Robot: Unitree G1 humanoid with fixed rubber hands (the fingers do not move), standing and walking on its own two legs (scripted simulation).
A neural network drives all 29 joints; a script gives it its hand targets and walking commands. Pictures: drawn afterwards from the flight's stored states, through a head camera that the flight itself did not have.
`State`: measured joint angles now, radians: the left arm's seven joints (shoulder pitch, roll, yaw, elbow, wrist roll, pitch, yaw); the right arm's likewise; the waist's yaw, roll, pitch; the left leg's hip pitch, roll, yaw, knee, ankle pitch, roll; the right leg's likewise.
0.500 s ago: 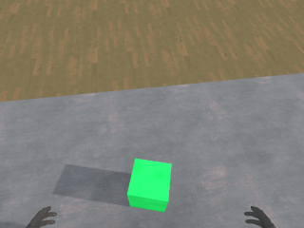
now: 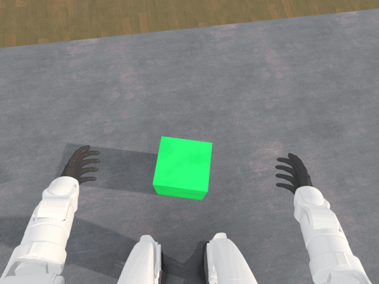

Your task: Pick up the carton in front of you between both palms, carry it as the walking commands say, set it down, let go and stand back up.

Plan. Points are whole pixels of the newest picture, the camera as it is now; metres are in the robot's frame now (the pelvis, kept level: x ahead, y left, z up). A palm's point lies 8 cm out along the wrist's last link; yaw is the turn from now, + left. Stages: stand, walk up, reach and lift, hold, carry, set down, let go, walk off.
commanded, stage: reach and lift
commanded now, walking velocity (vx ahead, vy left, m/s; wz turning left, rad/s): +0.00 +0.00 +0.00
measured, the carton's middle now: (182, 170) +0.48 -0.01 -0.58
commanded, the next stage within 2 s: none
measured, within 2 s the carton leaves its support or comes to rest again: neither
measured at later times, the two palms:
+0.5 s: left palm (115, 118) +0.52 +0.18 -0.14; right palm (257, 137) +0.46 -0.20 -0.15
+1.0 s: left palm (130, 152) +0.50 +0.18 -0.38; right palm (238, 163) +0.45 -0.20 -0.37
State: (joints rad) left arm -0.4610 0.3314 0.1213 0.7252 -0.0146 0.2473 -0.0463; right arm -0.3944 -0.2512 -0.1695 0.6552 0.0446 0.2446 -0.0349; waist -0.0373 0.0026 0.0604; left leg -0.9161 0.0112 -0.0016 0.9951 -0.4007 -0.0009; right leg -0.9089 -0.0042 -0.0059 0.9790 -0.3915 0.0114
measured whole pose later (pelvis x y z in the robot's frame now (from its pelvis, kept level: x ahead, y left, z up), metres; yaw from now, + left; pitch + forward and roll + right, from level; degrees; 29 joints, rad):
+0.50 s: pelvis -0.05 +0.01 -0.06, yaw +0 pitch +41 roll -2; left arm -1.37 0.39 0.24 1.09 0.06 0.21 -0.06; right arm -1.18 -0.17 -0.40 0.83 -0.01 0.22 -0.11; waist -0.09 0.01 0.07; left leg -1.53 -0.01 -0.01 1.11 -0.30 0.01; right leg -1.51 -0.02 -0.01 1.09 -0.29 0.03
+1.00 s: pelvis -0.05 +0.00 -0.22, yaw -2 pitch +51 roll -3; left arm -1.32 0.41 0.13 1.03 -0.08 0.10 0.04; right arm -1.17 -0.20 -0.29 0.86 0.12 0.09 -0.15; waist -0.06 0.00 0.03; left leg -2.14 -0.01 -0.04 1.77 -0.52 -0.01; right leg -2.11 0.01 -0.01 1.75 -0.52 0.03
